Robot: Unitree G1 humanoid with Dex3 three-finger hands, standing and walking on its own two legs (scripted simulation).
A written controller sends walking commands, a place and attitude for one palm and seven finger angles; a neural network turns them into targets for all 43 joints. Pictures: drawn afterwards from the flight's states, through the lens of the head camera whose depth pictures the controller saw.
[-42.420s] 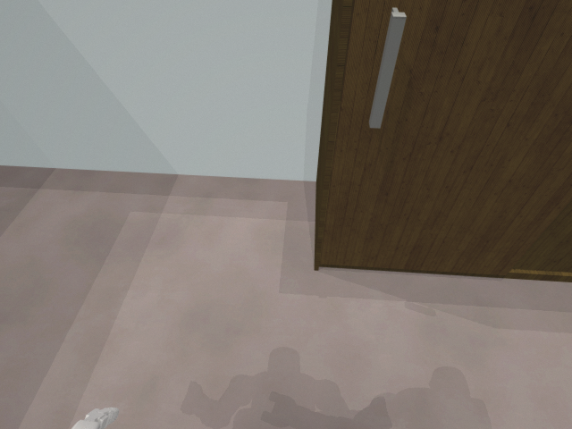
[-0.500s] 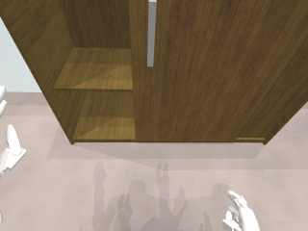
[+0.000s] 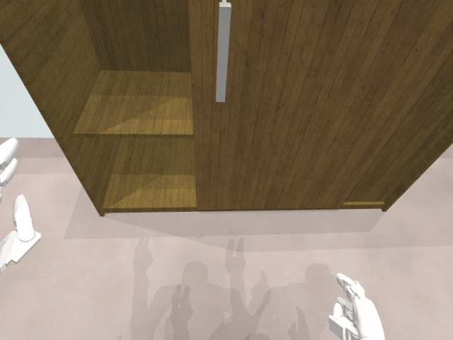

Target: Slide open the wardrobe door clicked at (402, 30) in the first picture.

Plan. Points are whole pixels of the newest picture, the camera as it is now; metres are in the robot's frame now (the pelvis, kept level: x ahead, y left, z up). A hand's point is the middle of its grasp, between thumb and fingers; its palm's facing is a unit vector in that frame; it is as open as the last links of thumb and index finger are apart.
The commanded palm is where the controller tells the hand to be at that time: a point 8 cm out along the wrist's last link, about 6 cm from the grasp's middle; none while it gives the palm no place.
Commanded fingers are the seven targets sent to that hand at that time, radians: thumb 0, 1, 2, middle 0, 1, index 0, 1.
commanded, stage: stop stepping back and stand still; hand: left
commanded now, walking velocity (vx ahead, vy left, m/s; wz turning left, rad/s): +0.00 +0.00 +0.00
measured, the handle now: (222, 54) +0.77 +0.05 +0.11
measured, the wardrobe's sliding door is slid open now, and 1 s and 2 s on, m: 0.46 0.46 0.46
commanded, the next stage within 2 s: let the arm hang, fingers relaxed in 0.62 s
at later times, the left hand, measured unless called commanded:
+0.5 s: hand out of the picture +0.15 +0.29 +0.16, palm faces +0.45 -0.78 -0.43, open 7.4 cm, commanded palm +0.09 +0.32 +0.18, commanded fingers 0.00 0.90 0.90 -0.20 -0.30 -0.20 -0.30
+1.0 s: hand out of the picture +0.03 +0.21 -0.16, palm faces -0.03 -0.98 -0.22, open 7.4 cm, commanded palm none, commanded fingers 0.00 0.90 0.90 -0.20 -0.30 -0.20 -0.30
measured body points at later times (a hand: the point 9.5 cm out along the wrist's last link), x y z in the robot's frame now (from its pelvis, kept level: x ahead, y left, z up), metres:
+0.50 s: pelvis -0.05 +0.02 +0.01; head -0.04 +0.04 +0.45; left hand +0.12 +0.33 +0.18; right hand +0.12 -0.20 -0.08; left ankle +0.01 +0.12 -0.74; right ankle -0.06 -0.12 -0.74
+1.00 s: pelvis -0.05 +0.02 -0.01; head -0.03 +0.02 +0.44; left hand +0.03 +0.26 -0.14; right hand +0.07 -0.25 -0.13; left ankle +0.01 +0.12 -0.74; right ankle -0.06 -0.12 -0.74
